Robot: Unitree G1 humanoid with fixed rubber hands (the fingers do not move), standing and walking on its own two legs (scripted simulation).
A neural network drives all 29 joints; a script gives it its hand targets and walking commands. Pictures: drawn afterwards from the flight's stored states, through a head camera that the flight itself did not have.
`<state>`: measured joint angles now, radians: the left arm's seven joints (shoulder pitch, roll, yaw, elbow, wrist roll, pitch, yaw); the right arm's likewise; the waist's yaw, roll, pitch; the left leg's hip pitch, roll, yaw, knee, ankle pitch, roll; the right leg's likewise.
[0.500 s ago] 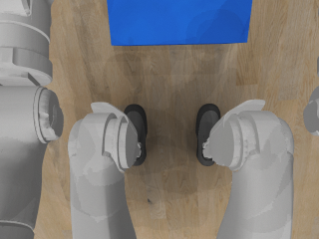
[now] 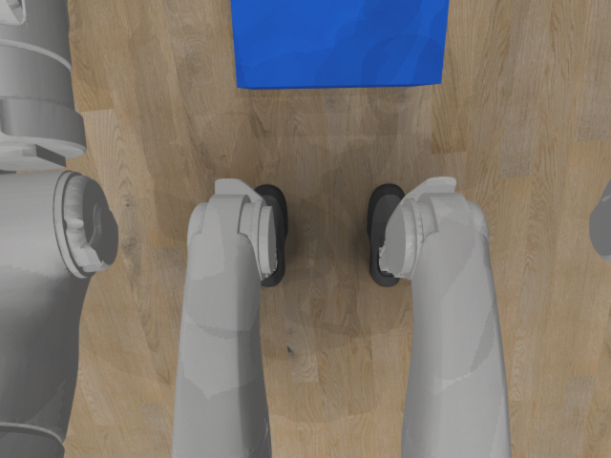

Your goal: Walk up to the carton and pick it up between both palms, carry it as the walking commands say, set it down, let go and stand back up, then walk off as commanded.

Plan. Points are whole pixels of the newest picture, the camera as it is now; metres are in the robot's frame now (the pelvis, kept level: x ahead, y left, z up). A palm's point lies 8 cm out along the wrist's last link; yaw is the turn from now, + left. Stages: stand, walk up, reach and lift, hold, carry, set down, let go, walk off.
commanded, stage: set down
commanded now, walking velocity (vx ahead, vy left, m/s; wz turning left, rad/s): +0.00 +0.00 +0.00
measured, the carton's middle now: out of the picture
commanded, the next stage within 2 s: let go in 0.66 s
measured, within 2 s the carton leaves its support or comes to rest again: neither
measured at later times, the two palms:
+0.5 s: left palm out of the picture +0.57 +0.23 +0.03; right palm out of the picture +0.58 -0.24 +0.03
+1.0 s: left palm out of the picture +0.50 +0.23 +0.08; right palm out of the picture +0.51 -0.24 +0.07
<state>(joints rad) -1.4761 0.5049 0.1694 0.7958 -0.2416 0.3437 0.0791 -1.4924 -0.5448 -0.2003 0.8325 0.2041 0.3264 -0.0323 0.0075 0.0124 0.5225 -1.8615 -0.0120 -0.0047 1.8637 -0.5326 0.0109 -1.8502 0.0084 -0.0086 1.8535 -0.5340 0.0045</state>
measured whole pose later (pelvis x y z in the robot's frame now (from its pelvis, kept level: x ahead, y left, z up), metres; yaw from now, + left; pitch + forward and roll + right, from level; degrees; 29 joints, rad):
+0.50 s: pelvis +0.00 +0.00 +0.14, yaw +0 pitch +29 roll +0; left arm -1.44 0.51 0.20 0.75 -0.21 0.38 0.02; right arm -1.47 -0.56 -0.22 0.79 0.19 0.37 0.00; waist 0.01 0.01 0.52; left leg -1.46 -0.02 -0.02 1.32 -0.36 0.00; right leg -1.46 0.03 0.02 1.31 -0.36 0.01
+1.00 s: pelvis +0.04 +0.00 +0.22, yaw +1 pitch +23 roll -1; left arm -0.94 0.39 0.17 0.52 -0.08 0.28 0.01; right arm -0.94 -0.44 -0.20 0.57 0.07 0.26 0.02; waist 0.01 0.02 0.52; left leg -1.05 -0.03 -0.05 0.94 -0.29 0.00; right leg -1.04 0.03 0.02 0.94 -0.29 0.01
